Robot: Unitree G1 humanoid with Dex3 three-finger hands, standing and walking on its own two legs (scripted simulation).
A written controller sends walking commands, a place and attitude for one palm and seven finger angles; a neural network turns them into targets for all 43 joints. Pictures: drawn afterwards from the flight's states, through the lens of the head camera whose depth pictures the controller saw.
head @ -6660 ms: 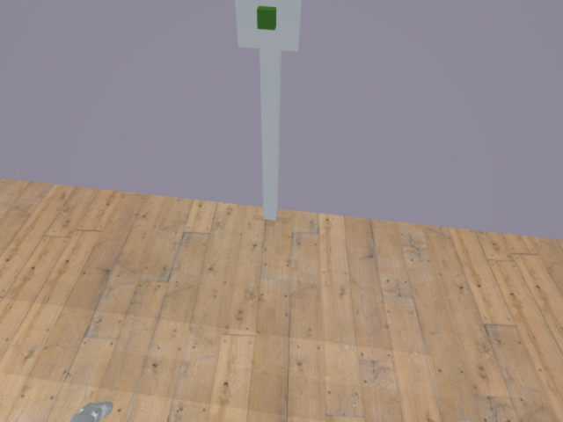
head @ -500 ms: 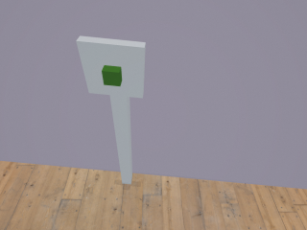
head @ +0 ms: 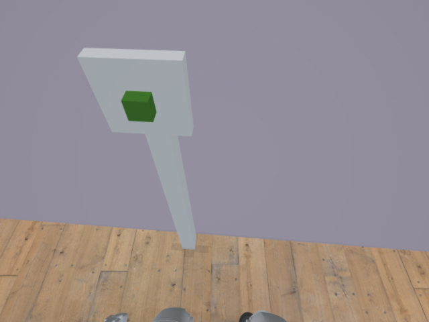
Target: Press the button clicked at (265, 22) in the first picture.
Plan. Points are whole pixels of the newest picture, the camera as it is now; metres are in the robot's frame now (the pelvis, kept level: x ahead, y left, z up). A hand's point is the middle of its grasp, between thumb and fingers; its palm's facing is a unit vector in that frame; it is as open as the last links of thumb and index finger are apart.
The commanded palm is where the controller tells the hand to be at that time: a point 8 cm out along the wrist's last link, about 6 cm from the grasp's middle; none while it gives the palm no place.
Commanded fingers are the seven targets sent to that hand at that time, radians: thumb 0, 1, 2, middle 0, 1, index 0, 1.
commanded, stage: come to a stop and stand still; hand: left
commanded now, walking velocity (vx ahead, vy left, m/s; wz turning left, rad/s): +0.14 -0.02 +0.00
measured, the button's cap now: (140, 105) +0.46 +0.16 +0.15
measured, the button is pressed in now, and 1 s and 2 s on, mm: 0 0 0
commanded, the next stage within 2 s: look again from close up in 0.90 s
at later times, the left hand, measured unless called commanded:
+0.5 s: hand out of the picture -0.03 +0.18 -0.16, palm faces -0.03 -0.97 -0.22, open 7.4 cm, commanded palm none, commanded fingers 0.00 0.90 0.90 -0.20 -0.30 -0.20 -0.30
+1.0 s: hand out of the picture -0.05 +0.11 -0.16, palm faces +0.02 -0.99 -0.13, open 7.4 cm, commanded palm none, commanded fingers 0.00 0.90 0.90 -0.20 -0.30 -0.20 -0.30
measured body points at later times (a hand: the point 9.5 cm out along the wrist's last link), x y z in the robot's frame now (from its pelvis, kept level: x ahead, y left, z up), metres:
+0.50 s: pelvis -0.03 -0.01 +0.01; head -0.02 -0.02 +0.46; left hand -0.03 +0.23 -0.14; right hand -0.09 -0.21 -0.15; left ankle -0.04 +0.14 -0.72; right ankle -0.05 -0.10 -0.73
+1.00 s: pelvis -0.03 -0.03 +0.02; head -0.03 -0.03 +0.47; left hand -0.05 +0.16 -0.15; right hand -0.03 -0.25 -0.15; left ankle -0.01 +0.10 -0.72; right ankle -0.05 -0.10 -0.72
